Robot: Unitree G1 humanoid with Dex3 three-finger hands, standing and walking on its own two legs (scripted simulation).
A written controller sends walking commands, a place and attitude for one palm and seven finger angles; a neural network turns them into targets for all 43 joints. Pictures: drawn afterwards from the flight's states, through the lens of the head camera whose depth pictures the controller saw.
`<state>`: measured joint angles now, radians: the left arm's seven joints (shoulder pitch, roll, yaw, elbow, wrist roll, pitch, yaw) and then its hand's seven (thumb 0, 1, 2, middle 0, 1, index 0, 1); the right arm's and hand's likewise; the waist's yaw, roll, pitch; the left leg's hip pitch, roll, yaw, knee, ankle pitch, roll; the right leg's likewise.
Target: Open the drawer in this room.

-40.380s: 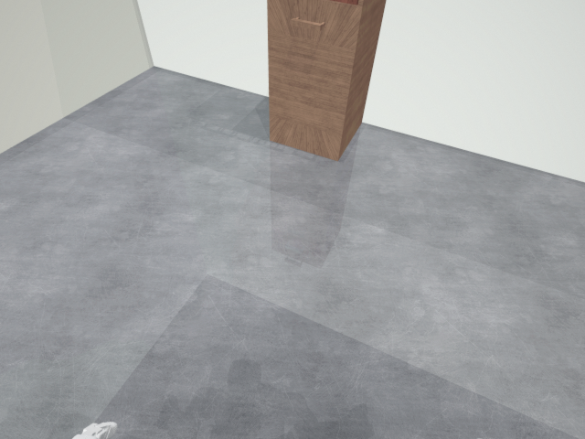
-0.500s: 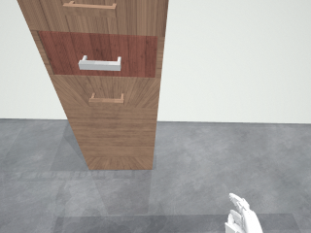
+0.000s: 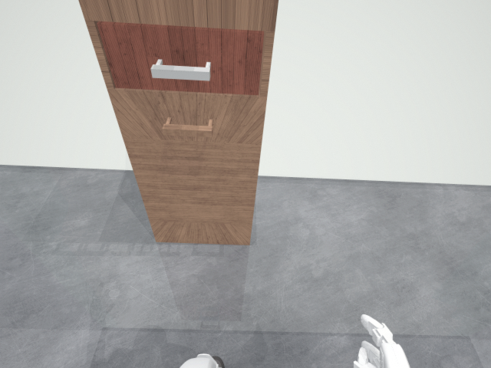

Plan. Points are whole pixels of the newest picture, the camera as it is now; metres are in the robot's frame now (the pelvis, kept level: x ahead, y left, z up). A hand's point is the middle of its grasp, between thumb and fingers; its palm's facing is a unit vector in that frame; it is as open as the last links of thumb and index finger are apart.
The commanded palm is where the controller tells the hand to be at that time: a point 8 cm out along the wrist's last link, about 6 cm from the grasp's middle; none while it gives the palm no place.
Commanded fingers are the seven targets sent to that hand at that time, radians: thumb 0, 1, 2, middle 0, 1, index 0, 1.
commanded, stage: step back with the hand held close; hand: left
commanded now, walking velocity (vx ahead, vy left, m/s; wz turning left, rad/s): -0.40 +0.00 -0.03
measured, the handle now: (182, 68) +0.74 +0.21 +0.12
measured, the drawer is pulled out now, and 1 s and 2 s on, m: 0.00 0.00 0.00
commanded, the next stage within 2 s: stop stepping back and stand still in 0.06 s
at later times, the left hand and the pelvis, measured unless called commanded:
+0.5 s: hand out of the picture +0.10 +0.23 +0.30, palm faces +0.50 -0.77 -0.40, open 7.4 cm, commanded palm +0.03 +0.28 +0.31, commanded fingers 0.00 0.90 0.90 -0.20 -0.30 -0.20 -0.30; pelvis -0.12 +0.00 +0.02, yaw -3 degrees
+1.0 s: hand out of the picture +0.07 +0.21 +0.26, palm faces +0.42 -0.77 -0.47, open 7.4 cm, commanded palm none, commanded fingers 0.00 0.90 0.90 -0.20 -0.30 -0.20 -0.30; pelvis -0.15 +0.00 +0.01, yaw -2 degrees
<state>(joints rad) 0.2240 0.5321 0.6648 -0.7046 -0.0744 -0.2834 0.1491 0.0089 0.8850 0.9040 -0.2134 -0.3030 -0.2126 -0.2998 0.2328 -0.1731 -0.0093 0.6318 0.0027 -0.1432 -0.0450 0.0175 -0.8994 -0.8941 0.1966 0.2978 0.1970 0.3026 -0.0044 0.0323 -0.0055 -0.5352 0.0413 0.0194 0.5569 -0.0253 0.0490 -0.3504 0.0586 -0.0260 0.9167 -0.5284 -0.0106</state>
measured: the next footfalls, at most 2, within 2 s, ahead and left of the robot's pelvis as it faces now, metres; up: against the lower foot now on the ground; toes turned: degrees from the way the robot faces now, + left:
right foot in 0.08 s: -0.11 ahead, -0.09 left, +0.00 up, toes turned -6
left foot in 0.28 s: -0.07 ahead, +0.13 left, +0.00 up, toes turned +4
